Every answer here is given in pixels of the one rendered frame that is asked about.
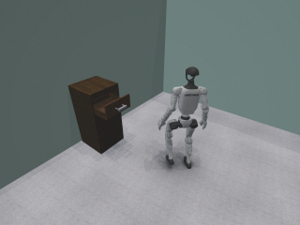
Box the robot right forearm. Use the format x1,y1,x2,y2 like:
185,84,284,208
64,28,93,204
202,105,209,121

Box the drawer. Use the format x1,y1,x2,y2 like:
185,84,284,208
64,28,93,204
92,93,130,120

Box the cabinet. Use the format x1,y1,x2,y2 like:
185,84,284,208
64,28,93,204
68,76,124,154

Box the robot right hand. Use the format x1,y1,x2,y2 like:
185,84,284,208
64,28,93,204
199,120,207,129

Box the right robot upper arm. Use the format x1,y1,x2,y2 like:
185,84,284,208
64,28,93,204
199,86,209,111

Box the right robot foot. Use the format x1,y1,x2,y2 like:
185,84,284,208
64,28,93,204
184,156,191,169

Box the robot torso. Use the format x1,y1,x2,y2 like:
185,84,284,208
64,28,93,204
177,84,201,128

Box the robot left hand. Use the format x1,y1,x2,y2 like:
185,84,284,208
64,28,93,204
157,119,166,130

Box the left robot upper arm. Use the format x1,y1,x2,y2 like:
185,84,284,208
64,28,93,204
170,86,182,112

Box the robot left forearm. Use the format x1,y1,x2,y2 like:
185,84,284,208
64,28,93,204
160,105,173,123

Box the handle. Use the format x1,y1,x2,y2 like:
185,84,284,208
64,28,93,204
115,104,127,112

